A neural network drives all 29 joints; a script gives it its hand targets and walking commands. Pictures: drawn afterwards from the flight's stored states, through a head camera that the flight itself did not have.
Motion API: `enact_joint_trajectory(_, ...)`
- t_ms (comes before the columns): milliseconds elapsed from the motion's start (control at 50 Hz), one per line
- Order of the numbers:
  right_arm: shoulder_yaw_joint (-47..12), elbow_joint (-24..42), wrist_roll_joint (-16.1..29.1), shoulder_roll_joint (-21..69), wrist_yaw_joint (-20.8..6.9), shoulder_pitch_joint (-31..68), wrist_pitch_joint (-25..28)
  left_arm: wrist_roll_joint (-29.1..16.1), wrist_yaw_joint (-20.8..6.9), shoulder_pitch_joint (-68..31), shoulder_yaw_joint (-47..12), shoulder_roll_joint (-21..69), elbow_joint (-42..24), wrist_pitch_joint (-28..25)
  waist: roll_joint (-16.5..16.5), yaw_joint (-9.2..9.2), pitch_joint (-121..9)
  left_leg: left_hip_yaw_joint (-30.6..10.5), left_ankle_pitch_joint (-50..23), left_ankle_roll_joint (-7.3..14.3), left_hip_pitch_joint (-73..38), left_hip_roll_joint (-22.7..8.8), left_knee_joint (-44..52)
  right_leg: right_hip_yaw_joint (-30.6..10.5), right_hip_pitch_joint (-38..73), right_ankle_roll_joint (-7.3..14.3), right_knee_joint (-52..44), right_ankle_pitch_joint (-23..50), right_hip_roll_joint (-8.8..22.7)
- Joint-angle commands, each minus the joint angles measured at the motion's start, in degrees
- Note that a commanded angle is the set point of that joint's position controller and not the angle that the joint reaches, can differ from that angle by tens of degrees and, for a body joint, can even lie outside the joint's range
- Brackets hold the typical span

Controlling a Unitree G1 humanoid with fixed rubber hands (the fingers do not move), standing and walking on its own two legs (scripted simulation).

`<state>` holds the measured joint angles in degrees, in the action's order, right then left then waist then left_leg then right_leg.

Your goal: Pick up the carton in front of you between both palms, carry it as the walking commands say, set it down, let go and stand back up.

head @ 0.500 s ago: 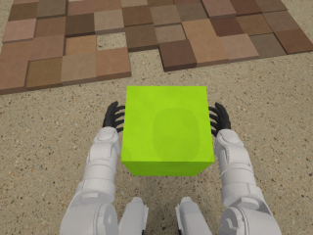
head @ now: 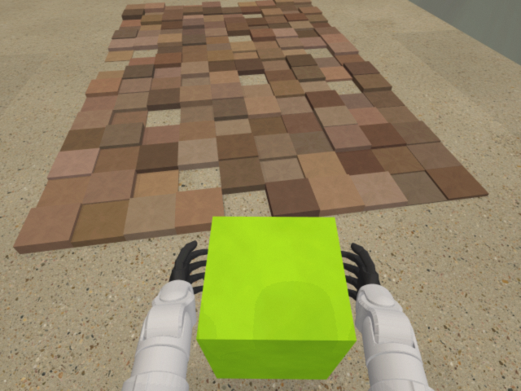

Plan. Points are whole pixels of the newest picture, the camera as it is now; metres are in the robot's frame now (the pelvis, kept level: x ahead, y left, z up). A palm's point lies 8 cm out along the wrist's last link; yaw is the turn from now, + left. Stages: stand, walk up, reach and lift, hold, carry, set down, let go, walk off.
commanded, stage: reach and lift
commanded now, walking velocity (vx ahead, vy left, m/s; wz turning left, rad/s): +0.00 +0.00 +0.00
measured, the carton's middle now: (272, 302) +0.31 +0.00 -0.07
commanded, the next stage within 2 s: hold in 1.10 s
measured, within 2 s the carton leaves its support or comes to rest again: neither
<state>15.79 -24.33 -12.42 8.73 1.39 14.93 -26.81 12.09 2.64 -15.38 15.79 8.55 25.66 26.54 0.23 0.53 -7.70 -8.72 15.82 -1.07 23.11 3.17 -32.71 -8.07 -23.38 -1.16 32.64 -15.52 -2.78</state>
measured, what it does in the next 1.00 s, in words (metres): stands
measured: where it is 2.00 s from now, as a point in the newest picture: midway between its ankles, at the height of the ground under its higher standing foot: outside the picture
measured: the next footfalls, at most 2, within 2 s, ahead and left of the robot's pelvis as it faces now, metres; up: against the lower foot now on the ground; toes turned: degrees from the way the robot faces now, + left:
none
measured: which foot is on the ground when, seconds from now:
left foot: down 0.00-1.00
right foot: down 0.00-1.00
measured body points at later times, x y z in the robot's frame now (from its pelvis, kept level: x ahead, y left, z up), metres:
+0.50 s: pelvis -0.02 +0.00 +0.01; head -0.04 +0.00 +0.46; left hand +0.30 +0.15 +0.03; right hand +0.30 -0.15 +0.03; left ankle +0.01 +0.13 -0.73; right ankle +0.01 -0.13 -0.73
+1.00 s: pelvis +0.00 +0.00 +0.02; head -0.03 +0.00 +0.46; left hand +0.30 +0.15 +0.04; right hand +0.30 -0.15 +0.04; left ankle +0.01 +0.13 -0.73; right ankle +0.01 -0.13 -0.73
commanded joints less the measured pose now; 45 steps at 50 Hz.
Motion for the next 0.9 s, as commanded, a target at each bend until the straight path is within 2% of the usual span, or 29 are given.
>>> enact_joint_trajectory(0, -35.84, 1.07, 10.68, 56.33, -14.29, 25.58, -2.54, -10.67, -15.4, -26.36, -35.7, 56.62, -2.01, 2.32, -0.37, -0.06, -14.73, 3.64, -18.04, 0.19, -12.81, 2.66, 7.19, 3.48, 14.99, -0.11, -6.71, 18.76, -2.76)
enact_joint_trajectory(100, -32.58, 0.73, 9.47, 55.38, -14.93, 24.79, -6.34, -9.57, -16.16, -25.88, -32.68, 55.21, -2.39, 6.24, -0.28, -0.15, -5.56, 4.19, -10.62, 0.43, -13.28, 2.38, 11.04, 3.89, 15.78, 0.11, -10.33, 11.56, -2.55)
enact_joint_trajectory(200, -29.29, -1.03, 8.1, 55.36, -15.77, 29.92, -6.97, -8.27, -17.34, -31.19, -29.53, 55.29, -0.71, 6.89, -0.17, -0.03, -2.31, 4.7, -3.61, 0.88, -12.48, 2.11, 11.38, 4.42, 14.66, 0.71, -10.86, 4.44, -2.19)
enact_joint_trajectory(280, -30.28, 0.04, 8.72, 56.6, -16.18, 33.98, -6.72, -8.94, -17.73, -35.32, -30.42, 56.53, -1.73, 6.6, -0.16, -0.05, -5.64, 4.89, -4.08, 0.95, -13.65, 2.15, 10.74, 4.57, 15.96, 0.71, -10.27, 4.98, -2.14)
enact_joint_trajectory(400, -30.62, 0.3, 8.68, 56.41, -16.23, 35.03, -6.91, -8.92, -17.66, -35.79, -30.35, 56.8, -1.27, 6.87, -0.11, -0.13, -7.12, 4.93, -4.62, 0.7, -14.86, 2.11, 11.07, 4.82, 16.99, 0.48, -10.4, 5.39, -2.25)
enact_joint_trajectory(880, -33.37, 8.14, 10.57, 54.33, -15.5, 26.05, -10.08, -10.61, -16.87, -26.97, -33.38, 54.48, -9.6, 10.14, -0.11, -0.19, -7.43, 4.42, -17.34, -0.03, -20.45, 2.77, 13.45, 4.09, 22.59, -0.07, -12.92, 18.02, -3.02)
